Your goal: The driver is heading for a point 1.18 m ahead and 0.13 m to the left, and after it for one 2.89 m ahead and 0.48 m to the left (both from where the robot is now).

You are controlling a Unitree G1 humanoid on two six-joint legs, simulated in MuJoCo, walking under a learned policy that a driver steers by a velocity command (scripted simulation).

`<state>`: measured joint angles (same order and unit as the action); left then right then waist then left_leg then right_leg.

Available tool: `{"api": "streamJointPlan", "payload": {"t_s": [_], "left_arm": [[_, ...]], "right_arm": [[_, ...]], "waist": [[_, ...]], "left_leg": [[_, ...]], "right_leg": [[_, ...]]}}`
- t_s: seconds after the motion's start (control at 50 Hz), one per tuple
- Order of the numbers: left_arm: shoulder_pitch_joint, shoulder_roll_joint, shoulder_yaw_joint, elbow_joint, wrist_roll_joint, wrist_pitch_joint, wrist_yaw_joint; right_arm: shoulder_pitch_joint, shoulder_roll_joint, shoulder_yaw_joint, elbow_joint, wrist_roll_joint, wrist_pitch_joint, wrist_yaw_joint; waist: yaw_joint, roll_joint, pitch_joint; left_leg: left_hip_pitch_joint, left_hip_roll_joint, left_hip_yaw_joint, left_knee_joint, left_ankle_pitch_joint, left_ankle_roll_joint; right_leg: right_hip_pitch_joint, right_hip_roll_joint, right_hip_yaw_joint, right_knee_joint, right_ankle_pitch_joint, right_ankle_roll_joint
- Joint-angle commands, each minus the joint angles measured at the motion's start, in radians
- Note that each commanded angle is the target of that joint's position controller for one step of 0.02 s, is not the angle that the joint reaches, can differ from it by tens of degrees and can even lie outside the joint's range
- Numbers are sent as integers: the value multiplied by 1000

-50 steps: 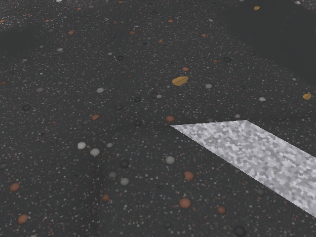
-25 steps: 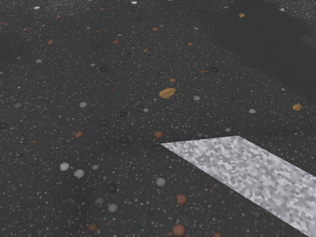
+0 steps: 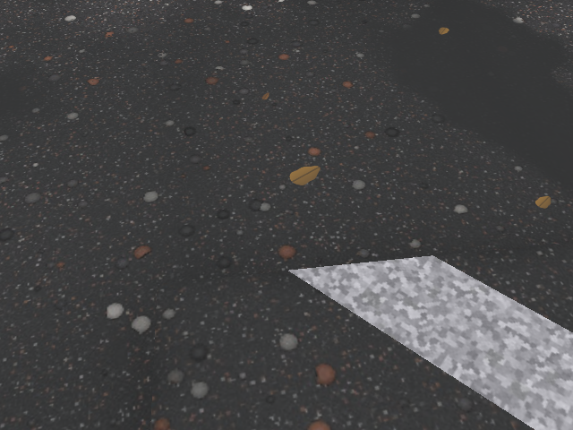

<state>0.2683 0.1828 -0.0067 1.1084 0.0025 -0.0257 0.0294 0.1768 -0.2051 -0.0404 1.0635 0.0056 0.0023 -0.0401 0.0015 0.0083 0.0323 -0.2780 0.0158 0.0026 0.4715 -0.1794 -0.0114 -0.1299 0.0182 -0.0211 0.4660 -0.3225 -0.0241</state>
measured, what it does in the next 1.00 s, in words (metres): walks ahead: left foot, then right foot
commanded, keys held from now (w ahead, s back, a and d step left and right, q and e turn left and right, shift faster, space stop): no key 0.12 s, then w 0.88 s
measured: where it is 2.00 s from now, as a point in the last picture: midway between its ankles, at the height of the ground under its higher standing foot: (302, 279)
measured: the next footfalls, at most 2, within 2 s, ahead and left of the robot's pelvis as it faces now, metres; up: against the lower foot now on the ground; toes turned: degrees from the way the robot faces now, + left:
left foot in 0.42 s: +0.14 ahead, +0.14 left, +0.00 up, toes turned +4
right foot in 0.94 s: +0.51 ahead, -0.08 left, +0.00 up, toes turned -3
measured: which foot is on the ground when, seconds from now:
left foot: down 0.00-0.18, up 0.20-0.40, down 0.42-0.94, up 0.96-1.00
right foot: down 0.00-0.44, up 0.46-0.92, down 0.94-1.00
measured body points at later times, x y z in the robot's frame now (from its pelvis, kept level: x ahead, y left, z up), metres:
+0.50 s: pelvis +0.09 +0.05 -0.01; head +0.10 +0.07 +0.44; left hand +0.08 +0.32 -0.16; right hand +0.13 -0.21 -0.14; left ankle +0.10 +0.14 -0.74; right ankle -0.02 -0.09 -0.67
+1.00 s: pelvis +0.35 +0.01 -0.02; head +0.39 +0.01 +0.42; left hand +0.55 +0.25 -0.13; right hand +0.28 -0.24 -0.17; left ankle +0.12 +0.14 -0.68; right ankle +0.48 -0.08 -0.74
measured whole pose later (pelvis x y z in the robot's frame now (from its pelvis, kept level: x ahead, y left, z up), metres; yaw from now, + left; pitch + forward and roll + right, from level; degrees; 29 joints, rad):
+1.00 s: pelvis +0.35 +0.01 -0.02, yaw +0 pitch +2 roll +0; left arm 0.00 0.24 0.05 0.89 -0.02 -0.11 -0.05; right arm 0.43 -0.23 -0.03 1.09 0.00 -0.06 -0.01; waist -0.03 0.01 0.05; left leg -0.04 0.00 -0.02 0.85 -0.52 0.02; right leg -0.53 0.01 -0.08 0.61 -0.12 -0.07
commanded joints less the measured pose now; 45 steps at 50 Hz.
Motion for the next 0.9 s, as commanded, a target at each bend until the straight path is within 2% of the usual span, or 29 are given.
{"api": "streamJointPlan", "payload": {"t_s": [0.02,0.12,0.14,0.16,0.18,0.2,0.22,0.24,0.26,0.3,0.34,0.38,0.4,0.42,0.44,0.46,0.48,0.5,0.52,0.54,0.56,0.58,0.62,0.68,0.74,0.82,0.86,0.9], "left_arm": [[79,93,14,-6,1,-3,-1],[81,92,15,-6,1,-3,-1],[104,86,14,5,1,-2,0],[117,107,23,8,-5,2,2],[119,148,37,0,-13,4,4],[130,186,49,-10,-19,1,6],[131,221,64,-20,-22,-6,8],[134,228,72,-24,-19,-17,10],[144,206,71,-26,-12,-29,8],[127,184,71,-40,-22,-38,3],[114,192,74,-47,-30,-36,-3],[102,211,77,-53,-35,-29,-10],[97,212,75,-60,-33,-32,-11],[63,191,67,-72,-32,-40,-13],[37,112,45,-111,-21,-53,-16],[27,67,36,-143,-37,-75,-15],[0,129,50,-155,-62,-92,-21],[-25,152,54,-162,-65,-101,-29],[-16,152,61,-151,-55,-102,-27],[-19,171,73,-144,-40,-97,-23],[-2,160,77,-138,-39,-87,-27],[-1,146,76,-134,-36,-78,-31],[-41,129,76,-147,-31,-63,-33],[-179,114,71,-205,-22,-60,-34],[-306,98,57,-247,-23,-68,-43],[-412,103,49,-290,-32,-80,-64],[-417,111,49,-301,-33,-86,-76],[-327,153,68,-284,-31,-89,-80]], "right_arm": [[24,-93,-16,-15,1,-1,-4],[23,-90,-15,2,-1,1,-6],[41,-76,-11,16,-2,2,-6],[41,-77,-13,22,2,2,-5],[26,-79,-15,19,5,-1,-4],[-18,-79,-15,0,4,-10,-1],[-56,-80,-14,-22,8,-25,8],[-84,-76,-13,-38,13,-42,17],[-102,-85,-16,-49,19,-57,25],[-95,-82,-17,-53,29,-86,39],[-93,-69,-17,-53,31,-104,48],[29,-59,-23,-3,32,-105,53],[127,-83,-39,32,31,-101,50],[248,-119,-57,59,32,-99,47],[396,-225,-79,74,21,-100,39],[459,-244,-71,92,0,-115,54],[330,-178,-43,63,-4,-132,58],[224,-123,-26,26,-1,-140,64],[152,-109,-14,1,-2,-141,71],[131,-82,-3,-9,-5,-138,76],[144,-77,2,-6,-11,-133,76],[182,-71,5,3,-14,-130,74],[229,-90,8,14,-21,-126,64],[243,-107,12,3,-23,-119,46],[273,-125,8,-2,-13,-117,36],[334,-131,-1,19,1,-106,33],[331,-141,-9,20,1,-93,29],[300,-170,-20,10,-4,-78,23]], "waist": [[-1,-19,-5],[-3,-15,3],[-2,-25,-20],[5,-47,-1],[16,-91,39],[35,-126,92],[47,-160,133],[54,-165,167],[58,-147,180],[43,-107,163],[33,-106,127],[-27,-103,79],[-69,-97,38],[-133,-34,-13],[-168,215,-81],[-157,311,-146],[-99,154,-43],[-65,96,17],[-30,55,40],[-16,45,50],[-4,77,43],[-7,73,40],[-5,56,49],[-24,45,78],[-55,59,101],[-73,61,135],[-52,68,127],[8,108,47]], "left_leg": [[122,24,-26,-25,181,42],[123,26,-28,-30,167,39],[132,10,-9,-23,73,38],[97,-23,28,20,-77,36],[18,-54,66,88,-213,35],[-94,-58,82,166,-252,38],[-190,-28,63,260,-232,54],[-275,12,30,343,-243,65],[-363,43,3,413,-288,72],[-400,75,-6,357,-294,81],[-255,44,56,212,-221,76],[34,-33,138,70,-60,65],[179,-68,145,48,-33,65],[322,-7,48,-4,-39,92],[488,251,-353,-166,-175,196],[542,402,-763,-324,-328,320],[460,411,-709,-318,-393,305],[377,359,-554,-317,-350,254],[310,306,-424,-331,-240,218],[264,252,-310,-341,-121,183],[225,229,-241,-349,-49,171],[221,206,-194,-349,44,170],[218,194,-140,-362,150,187],[201,188,-93,-381,213,195],[188,177,-55,-413,202,191],[314,213,-33,-390,229,189],[381,237,-22,-342,323,179],[428,243,-11,-221,629,160]], "right_leg": [[-121,-61,55,-111,214,-25],[-125,-58,54,-122,191,-26],[-114,-54,54,-140,82,-33],[-119,-62,78,-166,-89,-57],[-126,-103,146,-208,-278,-97],[-116,-189,262,-266,-425,-146],[-101,-289,379,-322,-478,-197],[-81,-351,444,-347,-446,-231],[-25,-376,464,-347,-364,-243],[57,-344,386,-310,-211,-210],[21,-276,270,-278,-99,-175],[-125,-215,183,-204,-45,-154],[-182,-188,160,-131,59,-142],[-247,-139,90,61,173,-105],[-445,-35,-34,439,54,-27],[-606,47,60,704,-216,-21],[-701,-30,137,832,-169,-51],[-711,-80,136,834,-57,-81],[-678,-118,114,784,38,-86],[-638,-142,98,727,96,-88],[-586,-153,85,693,131,-82],[-576,-152,64,687,158,-73],[-616,-150,44,648,210,-49],[-661,-149,31,476,309,-15],[-606,-120,-11,290,396,-6],[-613,-98,-17,136,389,-27],[-584,-87,-17,89,342,-49],[-430,-36,-42,73,278,-74]]}}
